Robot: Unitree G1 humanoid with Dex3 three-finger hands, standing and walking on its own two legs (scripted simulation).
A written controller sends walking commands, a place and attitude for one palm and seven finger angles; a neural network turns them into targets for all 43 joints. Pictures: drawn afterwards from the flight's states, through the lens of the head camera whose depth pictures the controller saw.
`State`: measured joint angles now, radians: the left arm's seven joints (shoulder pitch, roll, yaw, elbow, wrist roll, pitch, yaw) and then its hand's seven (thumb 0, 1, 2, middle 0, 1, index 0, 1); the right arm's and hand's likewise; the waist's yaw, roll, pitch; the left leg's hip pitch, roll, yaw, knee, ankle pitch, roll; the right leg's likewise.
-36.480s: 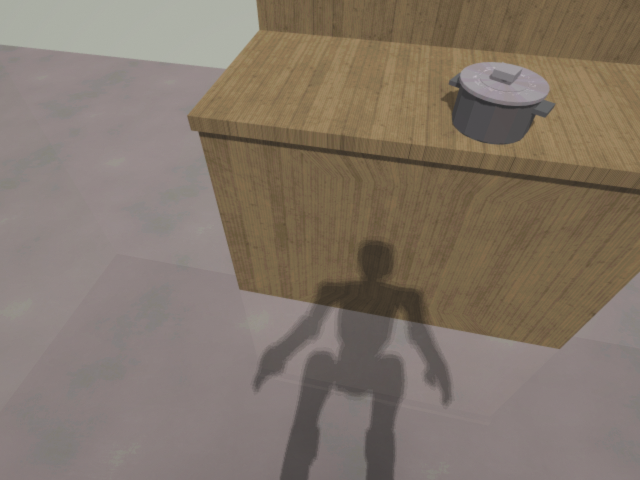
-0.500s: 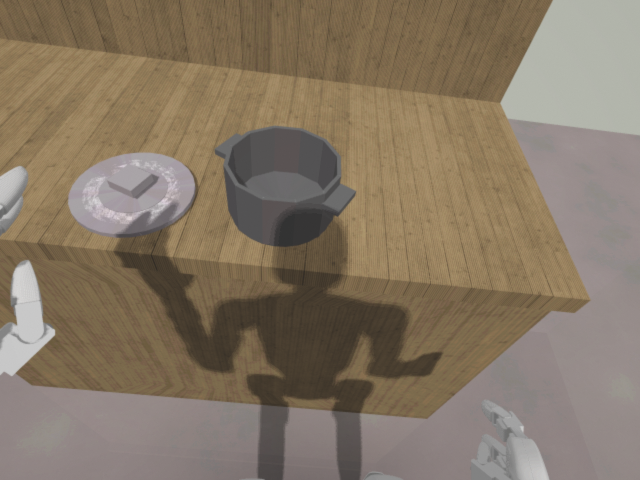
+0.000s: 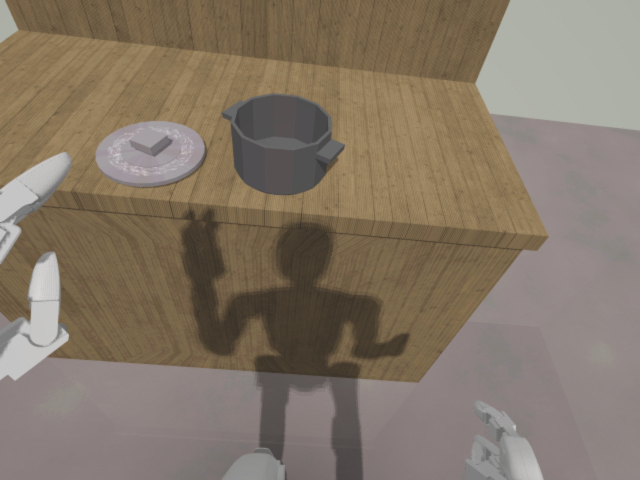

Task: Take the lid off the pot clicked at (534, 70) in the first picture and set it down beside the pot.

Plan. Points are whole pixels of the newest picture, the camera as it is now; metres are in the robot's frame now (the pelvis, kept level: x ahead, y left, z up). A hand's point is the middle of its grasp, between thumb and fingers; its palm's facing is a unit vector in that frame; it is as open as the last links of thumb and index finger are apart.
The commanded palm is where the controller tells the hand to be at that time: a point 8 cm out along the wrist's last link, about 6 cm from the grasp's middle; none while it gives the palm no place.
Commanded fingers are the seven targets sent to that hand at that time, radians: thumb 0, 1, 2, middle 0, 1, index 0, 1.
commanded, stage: stop stepping back and stand still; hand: left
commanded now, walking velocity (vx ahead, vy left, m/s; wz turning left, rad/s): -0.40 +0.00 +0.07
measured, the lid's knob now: (149, 140) +0.62 +0.34 +0.05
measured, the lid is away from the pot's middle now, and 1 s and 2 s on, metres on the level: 0.23 0.23 0.23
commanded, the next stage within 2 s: let the arm hang, fingers relaxed in 1.10 s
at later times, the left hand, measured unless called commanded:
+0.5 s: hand out of the picture +0.07 +0.30 +0.23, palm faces +0.39 -0.79 -0.47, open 7.4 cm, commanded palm +0.01 +0.34 +0.23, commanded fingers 0.00 0.90 0.90 -0.20 -0.30 -0.20 -0.30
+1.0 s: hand out of the picture +0.11 +0.34 -0.01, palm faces +0.14 -0.96 -0.26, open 7.4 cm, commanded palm none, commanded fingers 0.00 0.90 0.90 -0.20 -0.30 -0.20 -0.30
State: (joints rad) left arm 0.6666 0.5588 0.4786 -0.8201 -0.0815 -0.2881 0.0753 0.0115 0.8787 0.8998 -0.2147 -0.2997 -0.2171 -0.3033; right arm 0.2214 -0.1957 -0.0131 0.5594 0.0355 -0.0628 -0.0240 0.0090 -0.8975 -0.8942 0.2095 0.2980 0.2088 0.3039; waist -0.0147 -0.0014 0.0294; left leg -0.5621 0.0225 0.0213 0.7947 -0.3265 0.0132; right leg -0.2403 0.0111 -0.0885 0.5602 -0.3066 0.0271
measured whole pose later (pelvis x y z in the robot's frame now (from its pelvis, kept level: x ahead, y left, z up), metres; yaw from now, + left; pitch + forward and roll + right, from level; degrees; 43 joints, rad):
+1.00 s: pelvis -0.14 +0.12 +0.02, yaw +3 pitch +1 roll -5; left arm 0.17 0.27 0.16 0.23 0.05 0.06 0.03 0.00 0.90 0.90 -0.19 -0.30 -0.19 -0.30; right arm 0.29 -0.15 -0.01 0.74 -0.03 -0.04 0.00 0.00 -0.90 -0.89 0.21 0.30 0.21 0.30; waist -0.09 0.00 -0.04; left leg -0.30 -0.03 -0.03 0.51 -0.23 0.11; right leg -0.66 -0.02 0.08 1.24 -0.36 0.04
